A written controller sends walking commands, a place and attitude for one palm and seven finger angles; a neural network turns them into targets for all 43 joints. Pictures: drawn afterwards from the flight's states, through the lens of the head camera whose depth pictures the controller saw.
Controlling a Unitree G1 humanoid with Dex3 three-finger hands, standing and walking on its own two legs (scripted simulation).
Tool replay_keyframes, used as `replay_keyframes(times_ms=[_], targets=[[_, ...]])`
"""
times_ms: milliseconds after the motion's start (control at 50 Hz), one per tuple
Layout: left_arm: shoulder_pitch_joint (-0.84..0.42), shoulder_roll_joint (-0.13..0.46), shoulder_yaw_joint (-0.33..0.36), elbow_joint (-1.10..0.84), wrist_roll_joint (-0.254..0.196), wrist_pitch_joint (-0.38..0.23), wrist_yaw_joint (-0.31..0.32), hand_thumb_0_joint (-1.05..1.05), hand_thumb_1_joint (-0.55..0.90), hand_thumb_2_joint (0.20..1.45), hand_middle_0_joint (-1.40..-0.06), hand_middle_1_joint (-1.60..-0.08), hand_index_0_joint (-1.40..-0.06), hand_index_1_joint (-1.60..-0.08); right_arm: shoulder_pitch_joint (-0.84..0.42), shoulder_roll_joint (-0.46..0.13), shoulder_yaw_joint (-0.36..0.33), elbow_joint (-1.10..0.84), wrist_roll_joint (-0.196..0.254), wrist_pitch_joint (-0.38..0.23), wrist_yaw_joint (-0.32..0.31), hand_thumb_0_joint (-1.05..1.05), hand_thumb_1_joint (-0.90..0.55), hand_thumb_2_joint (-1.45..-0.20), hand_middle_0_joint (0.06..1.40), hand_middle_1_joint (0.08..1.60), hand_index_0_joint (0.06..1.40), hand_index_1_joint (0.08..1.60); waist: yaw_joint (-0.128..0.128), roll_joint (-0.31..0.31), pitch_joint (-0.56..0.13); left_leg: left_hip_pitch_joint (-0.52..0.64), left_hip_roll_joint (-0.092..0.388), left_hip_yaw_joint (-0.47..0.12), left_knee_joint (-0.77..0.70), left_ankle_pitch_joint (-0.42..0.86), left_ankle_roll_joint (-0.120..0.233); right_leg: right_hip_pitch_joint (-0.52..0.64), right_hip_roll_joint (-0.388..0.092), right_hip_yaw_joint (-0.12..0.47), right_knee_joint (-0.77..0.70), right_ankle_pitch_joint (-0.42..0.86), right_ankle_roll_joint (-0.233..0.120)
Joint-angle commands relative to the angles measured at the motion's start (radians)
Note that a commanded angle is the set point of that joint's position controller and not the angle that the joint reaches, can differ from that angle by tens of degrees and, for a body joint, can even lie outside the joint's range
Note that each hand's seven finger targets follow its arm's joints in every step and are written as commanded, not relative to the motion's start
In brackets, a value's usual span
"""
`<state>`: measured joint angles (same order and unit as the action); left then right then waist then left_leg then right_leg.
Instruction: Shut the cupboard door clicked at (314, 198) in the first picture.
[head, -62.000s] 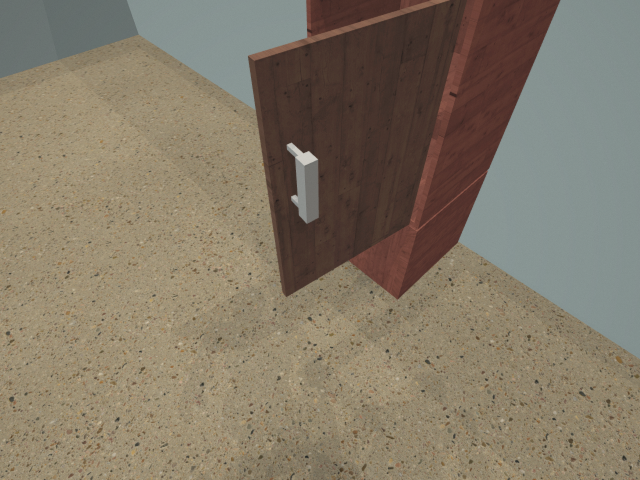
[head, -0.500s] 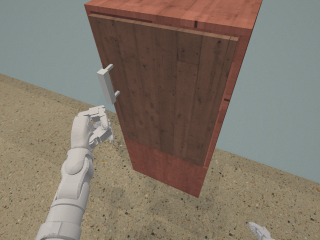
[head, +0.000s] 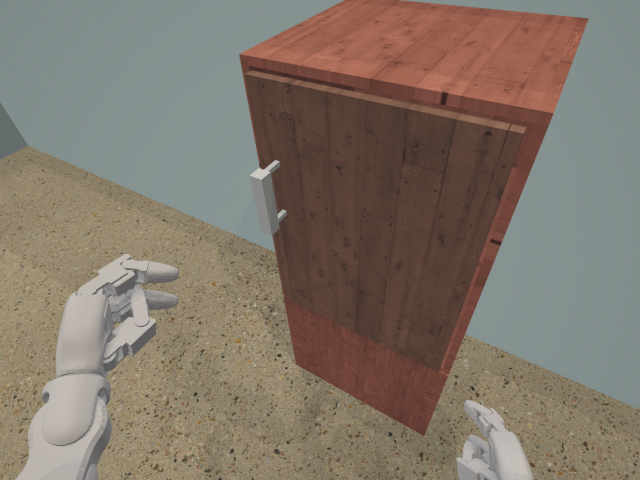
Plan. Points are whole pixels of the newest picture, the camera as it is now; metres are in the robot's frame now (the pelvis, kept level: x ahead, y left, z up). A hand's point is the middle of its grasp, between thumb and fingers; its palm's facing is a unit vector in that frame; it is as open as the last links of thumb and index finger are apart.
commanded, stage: draw the hand back to the body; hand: left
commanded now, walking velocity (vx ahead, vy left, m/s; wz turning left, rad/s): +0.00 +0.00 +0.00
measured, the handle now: (272, 197) +0.59 +0.17 +0.02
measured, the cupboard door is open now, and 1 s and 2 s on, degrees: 0 0 0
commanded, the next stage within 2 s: step back with the hand held close in 0.62 s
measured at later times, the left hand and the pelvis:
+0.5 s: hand (67, 353) +0.18 +0.27 +0.15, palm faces +0.48 -0.79 -0.38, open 7.3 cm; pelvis +0.00 +0.00 +0.00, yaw +0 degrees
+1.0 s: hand (68, 357) +0.18 +0.26 +0.15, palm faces +0.40 -0.78 -0.47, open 7.4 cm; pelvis -0.02 +0.00 -0.01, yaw +0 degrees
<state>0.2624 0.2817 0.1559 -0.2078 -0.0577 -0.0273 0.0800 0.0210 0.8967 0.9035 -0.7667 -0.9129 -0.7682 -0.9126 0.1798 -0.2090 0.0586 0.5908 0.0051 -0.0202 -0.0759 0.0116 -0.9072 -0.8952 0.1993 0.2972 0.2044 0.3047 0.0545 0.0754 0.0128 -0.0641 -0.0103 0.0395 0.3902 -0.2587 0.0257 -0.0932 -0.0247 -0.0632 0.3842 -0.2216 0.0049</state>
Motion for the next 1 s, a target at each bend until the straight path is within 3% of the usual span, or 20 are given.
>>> replay_keyframes(times_ms=[0, 100, 140, 220, 240, 300, 360, 420, 520, 560, 660, 720, 740, 760, 780, 840, 920, 980], targets=[[-0.078, 0.189, 0.164, -0.297, 0.000, -0.064, 0.022, 0.000, 0.900, 0.900, -0.502, -0.630, -0.502, -0.630, -0.116, -0.110, -0.054, -0.154, -0.002, -0.050, -0.003, 0.000, -0.900, -0.900, 0.200, 0.300, 0.200, 0.300, -0.001, -0.017, -0.136, -0.020, 0.030, -0.040, -0.048, 0.348, -0.021, 0.090, 0.013, 0.013, -0.015, 0.253, -0.024], [0.022, 0.215, 0.227, -0.364, -0.003, -0.067, 0.029, 0.000, 0.900, 0.900, -0.365, -0.480, -0.365, -0.480, -0.115, -0.111, -0.063, -0.148, 0.000, -0.066, 0.002, 0.000, -0.900, -0.900, 0.200, 0.300, 0.200, 0.300, 0.003, 0.004, -0.109, -0.031, 0.035, -0.038, -0.040, 0.368, -0.024, 0.076, 0.011, 0.011, -0.013, 0.251, -0.019], [0.059, 0.243, 0.275, -0.370, -0.008, -0.074, 0.036, 0.000, 0.900, 0.900, -0.310, -0.420, -0.310, -0.420, -0.112, -0.113, -0.068, -0.145, -0.002, -0.074, 0.001, 0.000, -0.900, -0.900, 0.200, 0.300, 0.200, 0.300, 0.010, -0.024, -0.102, -0.043, 0.035, -0.038, -0.042, 0.334, -0.021, 0.072, 0.011, 0.010, -0.016, 0.233, -0.018], [0.127, 0.277, 0.341, -0.402, -0.012, -0.088, 0.042, 0.000, 0.900, 0.900, -0.200, -0.300, -0.200, -0.300, -0.111, -0.113, -0.075, -0.139, 0.003, -0.090, -0.003, 0.000, -0.900, -0.900, 0.200, 0.300, 0.200, 0.300, 0.017, -0.018, -0.094, -0.052, 0.036, -0.034, -0.037, 0.329, -0.019, 0.070, 0.011, 0.012, -0.012, 0.230, -0.019], [0.123, 0.235, 0.302, -0.382, -0.009, -0.087, 0.040, 0.000, 0.900, 0.900, -0.200, -0.300, -0.200, -0.300, -0.108, -0.113, -0.074, -0.131, 0.004, -0.093, -0.002, 0.000, -0.900, -0.900, 0.200, 0.300, 0.200, 0.300, 0.007, -0.011, -0.070, -0.055, 0.036, -0.032, -0.041, 0.313, -0.019, 0.048, 0.010, 0.010, -0.015, 0.212, -0.017], [0.073, 0.207, 0.257, -0.365, -0.002, -0.083, 0.041, 0.000, 0.900, 0.900, -0.200, -0.300, -0.200, -0.300, -0.102, -0.127, -0.078, -0.121, 0.004, -0.104, -0.003, 0.000, -0.900, -0.900, 0.200, 0.300, 0.200, 0.300, -0.007, -0.005, -0.026, -0.056, 0.039, -0.036, -0.053, 0.257, -0.016, 0.013, 0.008, 0.013, -0.031, 0.158, -0.016], [0.055, 0.225, 0.270, -0.363, 0.001, -0.092, 0.052, 0.000, 0.900, 0.900, -0.200, -0.300, -0.200, -0.300, -0.104, -0.127, -0.080, -0.119, 0.002, -0.111, -0.010, 0.000, -0.900, -0.900, 0.200, 0.300, 0.200, 0.300, -0.001, -0.034, -0.036, -0.058, 0.033, -0.040, -0.062, 0.198, -0.009, 0.015, 0.010, 0.012, -0.032, 0.115, -0.018], [0.059, 0.242, 0.287, -0.395, 0.002, -0.101, 0.053, 0.000, 0.900, 0.900, -0.200, -0.300, -0.200, -0.300, -0.112, -0.121, -0.078, -0.119, 0.000, -0.119, -0.012, 0.000, -0.900, -0.900, 0.200, 0.300, 0.200, 0.300, 0.009, -0.007, -0.072, -0.055, 0.028, -0.037, -0.057, 0.219, -0.009, 0.046, 0.007, 0.016, -0.024, 0.139, -0.020], [0.071, 0.249, 0.304, -0.389, -0.002, -0.104, 0.053, 0.000, 0.900, 0.900, -0.200, -0.300, -0.200, -0.300, -0.119, -0.112, -0.072, -0.119, 0.000, -0.123, -0.014, 0.000, -0.900, -0.900, 0.200, 0.300, 0.200, 0.300, 0.012, -0.005, -0.036, -0.076, 0.030, -0.040, -0.065, 0.179, -0.013, 0.039, 0.010, 0.019, -0.034, 0.109, -0.023], [0.083, 0.247, 0.306, -0.386, -0.002, -0.104, 0.053, 0.000, 0.900, 0.900, -0.200, -0.300, -0.200, -0.300, -0.118, -0.110, -0.073, -0.118, 0.001, -0.125, -0.013, 0.000, -0.900, -0.900, 0.200, 0.300, 0.200, 0.300, 0.013, 0.025, -0.033, -0.073, 0.030, -0.034, -0.064, 0.176, -0.014, 0.034, 0.010, 0.021, -0.036, 0.110, -0.023], [0.094, 0.234, 0.300, -0.355, -0.006, -0.104, 0.047, 0.000, 0.900, 0.900, -0.200, -0.300, -0.200, -0.300, -0.119, -0.109, -0.074, -0.118, 0.002, -0.123, -0.011, 0.000, -0.900, -0.900, 0.200, 0.300, 0.200, 0.300, 0.011, -0.017, -0.012, -0.077, 0.033, -0.031, -0.069, 0.149, -0.010, 0.020, 0.011, 0.024, -0.048, 0.084, -0.019], [0.098, 0.242, 0.305, -0.366, -0.006, -0.108, 0.046, 0.000, 0.900, 0.900, -0.200, -0.300, -0.200, -0.300, -0.118, -0.112, -0.077, -0.118, 0.000, -0.125, -0.013, 0.000, -0.900, -0.900, 0.200, 0.300, 0.200, 0.300, 0.013, -0.028, -0.040, -0.063, 0.032, -0.025, -0.061, 0.169, -0.005, 0.031, 0.008, 0.027, -0.046, 0.107, -0.017], [0.002, 0.343, 0.402, -0.413, -0.001, -0.143, 0.055, 0.000, 0.900, 0.900, -0.200, -0.300, -0.200, -0.300, -0.103, -0.143, -0.089, -0.153, 0.008, -0.104, -0.009, 0.000, -0.900, -0.900, 0.200, 0.300, 0.200, 0.300, -0.031, -0.030, -0.016, -0.152, 0.053, -0.046, -0.006, 0.091, 0.015, -0.045, -0.049, 0.132, -0.086, 0.130, -0.026], [0.103, 0.286, 0.358, -0.343, -0.003, -0.147, 0.051, 0.000, 0.900, 0.900, -0.200, -0.300, -0.200, -0.300, -0.090, -0.130, -0.091, -0.134, 0.003, -0.092, -0.011, 0.000, -0.900, -0.900, 0.200, 0.300, 0.200, 0.300, -0.036, -0.083, -0.033, -0.139, 0.048, -0.053, 0.033, 0.088, 0.015, -0.071, -0.087, 0.150, -0.101, 0.131, -0.037], [0.111, 0.286, 0.351, -0.357, 0.003, -0.156, 0.050, 0.000, 0.900, 0.900, -0.200, -0.300, -0.200, -0.300, -0.089, -0.128, -0.095, -0.134, 0.003, -0.084, -0.010, 0.000, -0.900, -0.900, 0.200, 0.300, 0.200, 0.300, -0.038, -0.098, -0.039, -0.146, 0.043, -0.052, 0.064, 0.108, 0.010, -0.083, -0.108, 0.160, -0.097, 0.168, -0.049], [0.187, 0.272, 0.337, -0.367, 0.002, -0.169, 0.059, 0.000, 0.900, 0.900, -0.200, -0.300, -0.200, -0.300, -0.077, -0.133, -0.104, -0.139, 0.004, -0.062, -0.009, 0.000, -0.900, -0.900, 0.200, 0.300, 0.200, 0.300, -0.048, -0.077, -0.120, -0.144, 0.053, -0.053, 0.093, 0.166, 0.000, -0.079, -0.138, 0.152, -0.040, 0.236, -0.062], [0.237, 0.304, 0.370, -0.428, -0.004, -0.173, 0.074, 0.000, 0.900, 0.900, -0.200, -0.300, -0.200, -0.300, -0.081, -0.144, -0.112, -0.167, 0.008, -0.038, -0.020, 0.000, -0.900, -0.900, 0.200, 0.300, 0.200, 0.300, -0.048, -0.024, -0.186, -0.160, 0.089, -0.078, 0.060, 0.361, -0.009, -0.033, -0.093, 0.102, 0.082, 0.375, -0.036], [0.250, 0.338, 0.404, -0.448, -0.004, -0.170, 0.080, 0.000, 0.900, 0.900, -0.200, -0.300, -0.200, -0.300, -0.088, -0.148, -0.115, -0.185, 0.008, -0.023, -0.032, 0.000, -0.900, -0.900, 0.200, 0.300, 0.200, 0.300, -0.041, -0.001, -0.204, -0.188, 0.106, -0.088, 0.041, 0.424, -0.008, -0.014, -0.062, 0.085, 0.135, 0.403, -0.018]])
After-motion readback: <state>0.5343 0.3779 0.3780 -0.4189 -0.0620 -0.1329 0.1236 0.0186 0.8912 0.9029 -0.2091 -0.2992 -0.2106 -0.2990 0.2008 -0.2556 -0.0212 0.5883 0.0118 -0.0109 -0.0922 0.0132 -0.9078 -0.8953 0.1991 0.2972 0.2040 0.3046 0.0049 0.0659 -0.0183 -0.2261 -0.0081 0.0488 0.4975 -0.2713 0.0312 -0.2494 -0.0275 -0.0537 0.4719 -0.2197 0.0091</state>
